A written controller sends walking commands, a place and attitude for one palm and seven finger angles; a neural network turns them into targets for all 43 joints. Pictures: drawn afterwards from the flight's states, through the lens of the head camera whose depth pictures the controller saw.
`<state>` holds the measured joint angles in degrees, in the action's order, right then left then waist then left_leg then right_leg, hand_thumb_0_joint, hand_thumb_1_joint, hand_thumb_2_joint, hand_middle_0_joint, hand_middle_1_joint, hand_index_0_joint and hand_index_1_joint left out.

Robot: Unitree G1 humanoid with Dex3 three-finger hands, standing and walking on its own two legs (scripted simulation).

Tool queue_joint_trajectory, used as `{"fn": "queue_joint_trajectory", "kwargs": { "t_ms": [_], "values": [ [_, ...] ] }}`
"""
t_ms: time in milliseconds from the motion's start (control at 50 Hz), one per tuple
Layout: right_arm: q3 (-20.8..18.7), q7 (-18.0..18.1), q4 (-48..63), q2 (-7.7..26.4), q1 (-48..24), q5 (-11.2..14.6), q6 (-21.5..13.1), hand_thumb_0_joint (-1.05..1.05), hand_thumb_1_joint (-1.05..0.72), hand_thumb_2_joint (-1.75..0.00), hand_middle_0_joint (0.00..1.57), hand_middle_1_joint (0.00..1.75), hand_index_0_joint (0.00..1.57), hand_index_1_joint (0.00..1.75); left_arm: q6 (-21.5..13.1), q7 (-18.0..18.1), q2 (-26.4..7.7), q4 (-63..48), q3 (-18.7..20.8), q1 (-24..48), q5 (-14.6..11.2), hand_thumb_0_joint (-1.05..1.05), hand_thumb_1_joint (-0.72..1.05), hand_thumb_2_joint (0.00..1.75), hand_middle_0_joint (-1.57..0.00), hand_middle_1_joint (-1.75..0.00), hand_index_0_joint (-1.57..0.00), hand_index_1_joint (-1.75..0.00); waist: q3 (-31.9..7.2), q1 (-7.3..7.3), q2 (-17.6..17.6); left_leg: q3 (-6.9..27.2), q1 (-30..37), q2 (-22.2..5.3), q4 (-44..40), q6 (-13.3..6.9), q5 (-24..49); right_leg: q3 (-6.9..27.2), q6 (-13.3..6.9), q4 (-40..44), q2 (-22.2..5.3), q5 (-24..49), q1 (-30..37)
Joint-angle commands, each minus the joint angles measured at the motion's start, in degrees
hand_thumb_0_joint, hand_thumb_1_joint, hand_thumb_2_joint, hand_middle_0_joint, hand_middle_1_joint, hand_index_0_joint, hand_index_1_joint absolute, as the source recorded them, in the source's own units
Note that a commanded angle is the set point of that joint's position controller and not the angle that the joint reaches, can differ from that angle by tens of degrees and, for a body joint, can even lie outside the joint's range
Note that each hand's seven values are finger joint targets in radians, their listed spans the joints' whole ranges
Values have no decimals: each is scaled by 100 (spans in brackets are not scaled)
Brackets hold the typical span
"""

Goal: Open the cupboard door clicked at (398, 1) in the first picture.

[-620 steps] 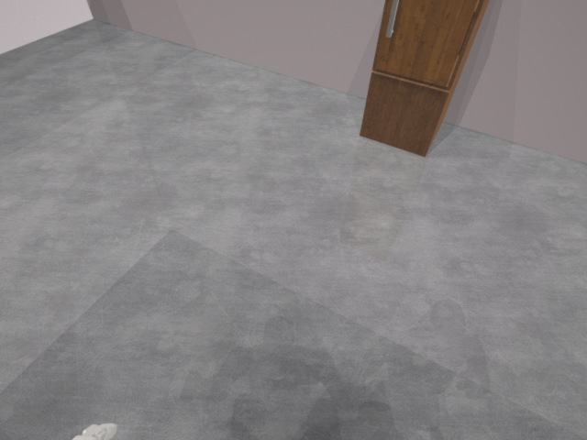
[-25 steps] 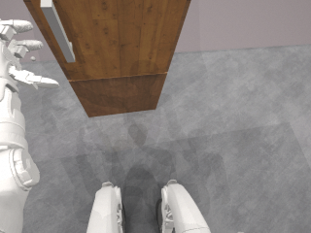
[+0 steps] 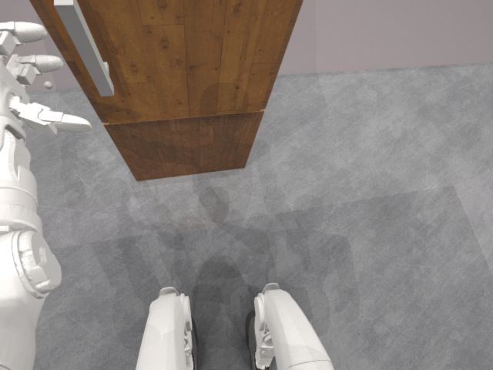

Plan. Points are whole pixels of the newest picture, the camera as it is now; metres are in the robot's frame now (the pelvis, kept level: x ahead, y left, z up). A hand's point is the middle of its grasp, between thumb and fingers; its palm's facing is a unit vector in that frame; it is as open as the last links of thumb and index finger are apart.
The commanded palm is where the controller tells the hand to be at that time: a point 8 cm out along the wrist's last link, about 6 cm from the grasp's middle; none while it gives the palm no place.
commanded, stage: move the hooked fingers beside the handle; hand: left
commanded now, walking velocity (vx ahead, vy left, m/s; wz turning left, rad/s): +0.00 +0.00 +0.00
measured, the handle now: (89, 42) +0.59 +0.20 +0.05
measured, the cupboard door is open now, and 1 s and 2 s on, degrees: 0 0 0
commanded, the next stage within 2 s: slide the fingers in behind the handle in 0.34 s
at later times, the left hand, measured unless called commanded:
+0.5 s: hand (53, 87) +0.52 +0.25 +0.04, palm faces +0.12 -0.99 -0.03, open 14.0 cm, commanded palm +0.50 +0.26 +0.04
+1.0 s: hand (83, 84) +0.52 +0.21 +0.04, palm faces +0.12 -0.99 -0.02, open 14.0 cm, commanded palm +0.50 +0.23 +0.04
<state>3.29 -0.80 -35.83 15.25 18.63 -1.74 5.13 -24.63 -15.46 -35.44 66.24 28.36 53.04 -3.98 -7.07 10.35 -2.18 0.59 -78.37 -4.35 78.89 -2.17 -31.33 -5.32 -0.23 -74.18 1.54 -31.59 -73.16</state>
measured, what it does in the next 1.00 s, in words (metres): stands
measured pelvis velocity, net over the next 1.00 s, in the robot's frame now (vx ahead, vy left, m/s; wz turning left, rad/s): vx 0.00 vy -0.01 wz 0.00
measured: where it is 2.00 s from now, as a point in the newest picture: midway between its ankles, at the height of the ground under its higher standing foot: (224, 360)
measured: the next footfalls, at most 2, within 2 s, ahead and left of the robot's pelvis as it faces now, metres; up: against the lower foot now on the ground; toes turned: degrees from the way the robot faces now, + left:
none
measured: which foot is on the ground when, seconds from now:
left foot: down 0.00-1.00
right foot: down 0.00-1.00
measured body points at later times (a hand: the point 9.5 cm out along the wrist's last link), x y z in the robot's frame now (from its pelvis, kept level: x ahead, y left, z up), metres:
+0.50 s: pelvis +0.00 +0.00 +0.00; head +0.19 +0.04 +0.41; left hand +0.51 +0.30 +0.04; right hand +0.03 -0.27 -0.11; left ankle +0.04 +0.10 -0.60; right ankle +0.02 -0.12 -0.60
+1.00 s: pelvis +0.00 -0.01 +0.00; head +0.17 +0.03 +0.41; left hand +0.51 +0.26 +0.04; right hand +0.02 -0.27 -0.11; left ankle +0.04 +0.10 -0.60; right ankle +0.02 -0.13 -0.60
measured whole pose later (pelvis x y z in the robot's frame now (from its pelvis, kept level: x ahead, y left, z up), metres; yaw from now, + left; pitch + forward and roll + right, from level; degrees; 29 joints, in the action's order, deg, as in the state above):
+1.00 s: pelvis +0.00 -0.01 +0.00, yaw +0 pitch +30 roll -5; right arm 2.6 -1.6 -35.4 15.1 18.4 -2.3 5.7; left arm -27.2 -9.6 -30.1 66.6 25.7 52.9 -2.9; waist -7.7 10.8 -2.6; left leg 0.3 -77.6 -4.3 78.8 -1.7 -31.2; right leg -4.9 -0.7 -75.0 1.6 -31.8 -73.0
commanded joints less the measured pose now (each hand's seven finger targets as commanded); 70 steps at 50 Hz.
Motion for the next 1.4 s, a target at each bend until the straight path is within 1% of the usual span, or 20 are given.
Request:
{"fn": "queue_joint_trajectory", "kwargs": {
  "t_ms": [0, 100, 120, 220, 280, 320, 380, 420, 480, 520, 620, 640, 800, 920, 1040, 1100, 1160, 1200, 1300, 1380],
  "values": [
    [-446, 125, 162, 1190, 1148, -30, -32, 0, -90, -90, 20, 30, 20, 30, -410, 17, -1330, -1245, 14, 2302, -104, 0, -50, 30, -30, -120, -30, -120, -3386, 124, -1222, 617, 3556, 85, -800, 74, 2620, 169, -125, 780, 142, 1610, 616],
    [-417, 105, 206, 1185, 1100, -20, 6, 0, -90, -90, 20, 30, 20, 30, -382, 71, -1335, -978, -5, 2246, -53, 0, -50, 30, -30, -120, -30, -120, -3117, 165, -1019, 572, 3258, 93, -731, 48, 2464, 181, -110, 764, 159, 1570, 593],
    [-407, 121, 249, 1210, 1090, -26, 11, 0, -90, -90, 20, 30, 20, 30, -406, 106, -1688, -1076, 254, 2251, -53, 0, -50, 30, -30, -120, -30, -120, -3231, 79, -989, 535, 3125, 108, -708, 34, 2474, 213, -106, 735, 152, 1632, 812],
    [-421, 92, 314, 1177, 1040, -32, 24, 0, -90, -90, 20, 30, 20, 30, -545, 111, -1758, -1486, 316, 2216, -30, 0, -50, 30, -30, -120, -30, -120, -3662, -5, -1252, 531, 3446, 99, -680, 65, 2836, 230, -118, 662, 164, 1899, 946],
    [-440, 69, 259, 1147, 1044, -9, 32, 0, -90, -90, 20, 30, 20, 30, -498, 22, -1236, -1437, -47, 2233, -101, 0, -50, 30, -30, -120, -30, -120, -3549, 132, -1245, 606, 3630, 81, -701, 74, 2884, 182, -119, 684, 167, 1849, 707],
    [-455, 96, 249, 1204, 1067, 1, 51, 0, -90, -90, 20, 30, 20, 30, -439, 2, -1509, -1396, 179, 2109, -142, 0, -50, 30, -30, -120, -30, -120, -3539, 58, -1121, 581, 3519, 82, -729, 72, 2777, 198, -100, 731, 160, 1837, 852],
    [-431, 109, 206, 1163, 1046, 16, 29, 0, -90, -90, 20, 30, 20, 30, -381, -17, -1190, -1304, -116, 2308, -140, 0, -50, 30, -30, -120, -30, -120, -3262, 179, -1137, 600, 3424, 86, -766, 54, 2506, 190, -108, 767, 158, 1624, 653],
    [-451, 126, 182, 1184, 1081, -7, 25, 0, -90, -90, 20, 30, 20, 30, -412, 48, -1324, -1356, 9, 2324, -125, 0, -50, 30, -30, -120, -30, -120, -3373, 130, -1130, 631, 3549, 76, -787, 77, 2584, 169, -111, 771, 153, 1615, 640],
    [-465, 101, 149, 1133, 1100, -33, -16, 0, -90, -90, 20, 30, 20, 30, -509, 97, -965, -1461, -214, 2381, -150, 0, -50, 30, -30, -120, -30, -120, -3473, 161, -1227, 670, 3751, 89, -799, 98, 2735, 145, -132, 758, 156, 1649, 560],
    [-474, 81, 156, 1137, 1117, -36, 5, 0, -90, -90, 20, 30, 20, 30, -505, 162, -1071, -1333, -65, 2077, -134, 0, -50, 30, -30, -120, -30, -120, -3498, 54, -1073, 621, 3647, 94, -814, 99, 2757, 156, -123, 787, 161, 1718, 761],
    [-459, 49, 192, 1103, 1087, -44, 30, 0, -90, -90, 20, 30, 20, 30, -491, 359, -902, -1184, -177, 2176, -52, 0, -50, 30, -30, -120, -30, -120, -3180, 115, -951, 564, 3351, 121, -853, 73, 2405, 178, -110, 832, 159, 1565, 756],
    [-462, 57, 224, 1120, 1080, -48, 32, 0, -90, -90, 20, 30, 20, 30, -525, 416, -1098, -1260, -14, 2135, -36, 0, -50, 30, -30, -120, -30, -120, -3249, 59, -904, 528, 3269, 128, -843, 63, 2353, 212, -108, 834, 158, 1568, 874],
    [-470, 10, 251, 1079, 1055, -66, 22, 0, -90, -90, 20, 30, 20, 30, -713, 596, -855, -1253, -183, 2208, 58, 0, -50, 30, -30, -120, -30, -120, -3400, 119, -926, 484, 3227, 148, -812, 67, 2364, 241, -104, 791, 162, 1680, 971],
    [-449, 35, 260, 1078, 1070, -62, 32, 0, -90, -90, 20, 30, 20, 30, -659, 630, -1017, -1168, -62, 2269, 50, 0, -50, 30, -30, -120, -30, -120, -3348, 87, -828, 409, 2924, 176, -789, 34, 2189, 301, -88, 818, 157, 1678, 1197],
    [-467, 8, 209, 1049, 1060, -67, 9, 0, -90, -90, 20, 30, 20, 30, -668, 650, -597, -1141, -379, 2407, 20, 0, -50, 30, -30, -120, -30, -120, -3221, 202, -821, 424, 2935, 182, -791, 29, 2038, 292, -81, 862, 162, 1543, 1049],
    [-493, -2, 197, 1038, 1074, -77, 6, 0, -90, -90, 20, 30, 20, 30, -716, 711, -479, -1321, -439, 2429, 24, 0, -50, 30, -30, -120, -30, -120, -3494, 148, -1046, 448, 3250, 184, -801, 61, 2305, 272, -108, 821, 148, 1690, 988],
    [-488, -8, 179, 1025, 1074, -83, 13, 0, -90, -90, 20, 30, 20, 30, -691, 792, -445, -1189, -444, 2438, 35, 0, -50, 30, -30, -120, -30, -120, -3287, 216, -726, 419, 2975, 192, -798, 33, 2134, 290, -72, 869, 154, 1655, 1121],
    [-489, -16, 198, 1024, 1085, -99, 5, 0, -90, -90, 20, 30, 20, 30, -743, 850, -575, -1279, -306, 2377, 53, 0, -50, 30, -30, -120, -30, -120, -3483, 107, -898, 393, 3064, 208, -777, 46, 2304, 305, -95, 817, 151, 1801, 1204],
    [-491, -48, 210, 999, 1066, -104, 23, 0, -90, -90, 20, 30, 20, 30, -788, 957, -420, -1160, -401, 2307, 117, 0, -50, 30, -30, -120, -30, -120, -3288, 159, -773, 379, 2972, 207, -784, 46, 2284, 301, -87, 819, 156, 1834, 1171],
    [-514, -65, 233, 989, 1072, -126, 22, 0, -90, -90, 20, 30, 20, 30, -848, 1009, -341, -1273, -406, 2316, 105, 0, -50, 30, -30, -120, -30, -120, -3510, 115, -831, 377, 3076, 225, -779, 52, 2358, 314, -101, 786, 159, 1897, 1241]
  ]
}}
